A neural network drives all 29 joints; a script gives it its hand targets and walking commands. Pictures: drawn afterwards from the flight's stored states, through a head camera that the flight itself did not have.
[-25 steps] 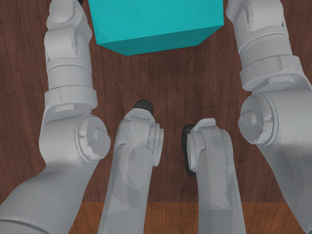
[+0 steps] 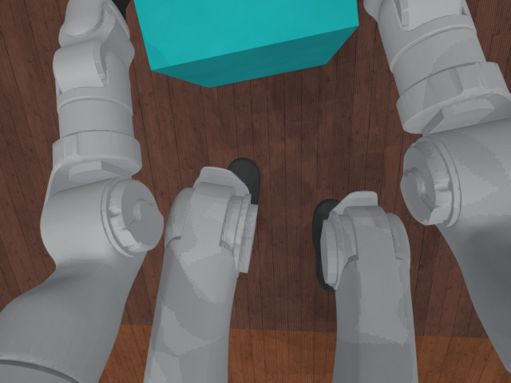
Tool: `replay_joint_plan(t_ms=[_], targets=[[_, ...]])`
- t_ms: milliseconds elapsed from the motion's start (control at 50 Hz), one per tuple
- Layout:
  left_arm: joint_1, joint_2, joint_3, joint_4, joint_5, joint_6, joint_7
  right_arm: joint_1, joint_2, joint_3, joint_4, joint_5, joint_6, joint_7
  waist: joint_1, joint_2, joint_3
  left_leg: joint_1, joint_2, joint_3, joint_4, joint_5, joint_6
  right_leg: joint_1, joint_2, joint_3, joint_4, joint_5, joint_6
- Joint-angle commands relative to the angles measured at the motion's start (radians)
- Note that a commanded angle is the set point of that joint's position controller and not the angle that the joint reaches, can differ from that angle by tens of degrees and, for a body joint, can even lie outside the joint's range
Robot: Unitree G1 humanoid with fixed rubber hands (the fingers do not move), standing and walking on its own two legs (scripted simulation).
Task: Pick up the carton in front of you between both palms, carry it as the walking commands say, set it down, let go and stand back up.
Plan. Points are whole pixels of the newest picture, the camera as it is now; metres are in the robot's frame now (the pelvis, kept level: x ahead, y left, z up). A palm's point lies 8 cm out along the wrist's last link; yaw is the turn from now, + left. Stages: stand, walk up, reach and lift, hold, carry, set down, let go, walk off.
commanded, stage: set down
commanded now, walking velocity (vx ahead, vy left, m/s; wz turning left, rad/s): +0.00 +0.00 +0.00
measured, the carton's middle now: out of the picture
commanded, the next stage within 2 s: none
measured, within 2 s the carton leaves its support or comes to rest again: rests again in 0.70 s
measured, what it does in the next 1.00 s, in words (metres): stands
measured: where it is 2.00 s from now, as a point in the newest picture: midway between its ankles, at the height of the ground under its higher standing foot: (282, 240)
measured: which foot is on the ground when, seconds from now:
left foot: down 0.00-1.00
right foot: down 0.00-1.00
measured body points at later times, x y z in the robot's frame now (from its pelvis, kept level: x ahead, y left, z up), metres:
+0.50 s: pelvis -0.01 +0.00 -0.02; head +0.37 +0.03 +0.21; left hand +0.51 +0.28 -0.19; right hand +0.60 -0.02 -0.19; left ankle +0.13 +0.12 -0.36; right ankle +0.07 -0.09 -0.36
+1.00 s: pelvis -0.01 +0.01 -0.03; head +0.39 +0.03 +0.18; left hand +0.50 +0.31 -0.23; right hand +0.60 -0.07 -0.23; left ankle +0.13 +0.12 -0.36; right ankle +0.07 -0.08 -0.36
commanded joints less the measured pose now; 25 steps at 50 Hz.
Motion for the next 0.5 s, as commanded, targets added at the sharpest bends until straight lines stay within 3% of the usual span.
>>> replay_joint_plan(t_ms=[0,140,480], targets=[[-0.679,-0.641,-0.349,-0.060,-0.099,-0.036,-0.238,-0.515,0.789,0.182,-0.116,0.062,-0.050,0.220,0.101,-0.163,-1.036,0.620,-0.051,0.019,-0.042,0.371,0.010,0.367,-0.039,0.041,-0.201,0.326,-0.006],[-0.646,-0.601,-0.285,0.040,-0.059,-0.038,-0.232,-0.493,0.718,0.119,-0.030,0.029,-0.036,0.262,0.104,-0.153,-0.866,0.613,-0.050,0.009,-0.041,0.275,0.015,0.274,-0.042,0.028,-0.190,0.186,-0.009],[-0.460,-0.514,-0.148,0.182,0.028,-0.025,-0.242,-0.324,0.590,0.020,0.073,-0.082,-0.010,0.286,0.055,-0.157,-0.621,0.476,-0.049,-0.005,-0.003,0.186,0.023,0.253,-0.066,0.064,-0.176,0.178,-0.019]])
